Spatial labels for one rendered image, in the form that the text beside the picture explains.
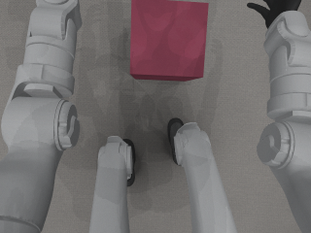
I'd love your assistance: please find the right robot upper arm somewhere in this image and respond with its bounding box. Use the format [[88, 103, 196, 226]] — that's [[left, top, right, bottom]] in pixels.
[[257, 120, 311, 233]]

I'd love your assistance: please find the robot right forearm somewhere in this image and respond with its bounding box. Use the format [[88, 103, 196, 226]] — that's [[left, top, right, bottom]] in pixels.
[[263, 10, 311, 125]]

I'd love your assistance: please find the left robot upper arm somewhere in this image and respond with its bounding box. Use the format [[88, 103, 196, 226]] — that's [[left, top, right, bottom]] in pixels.
[[0, 96, 81, 233]]

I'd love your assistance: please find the robot right foot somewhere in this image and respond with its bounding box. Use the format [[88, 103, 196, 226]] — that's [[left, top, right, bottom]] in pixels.
[[167, 117, 184, 166]]

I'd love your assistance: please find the left robot shin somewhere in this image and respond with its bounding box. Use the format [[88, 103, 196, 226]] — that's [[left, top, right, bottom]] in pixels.
[[97, 136, 131, 179]]

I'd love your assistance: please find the carton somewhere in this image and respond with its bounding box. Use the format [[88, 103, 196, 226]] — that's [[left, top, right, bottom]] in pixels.
[[129, 0, 209, 82]]

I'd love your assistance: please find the right robot hand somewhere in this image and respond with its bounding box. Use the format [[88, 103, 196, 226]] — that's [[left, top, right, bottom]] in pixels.
[[247, 0, 301, 29]]

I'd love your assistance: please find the robot left forearm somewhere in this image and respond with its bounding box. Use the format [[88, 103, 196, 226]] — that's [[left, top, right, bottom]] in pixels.
[[1, 0, 83, 144]]

